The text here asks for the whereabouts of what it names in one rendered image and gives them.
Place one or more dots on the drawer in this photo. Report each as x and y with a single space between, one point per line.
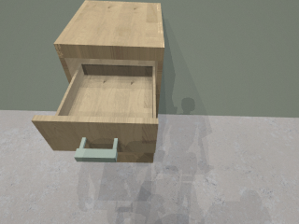
105 101

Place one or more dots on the handle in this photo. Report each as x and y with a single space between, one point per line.
96 154

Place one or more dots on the cabinet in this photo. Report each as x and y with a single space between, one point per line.
115 32

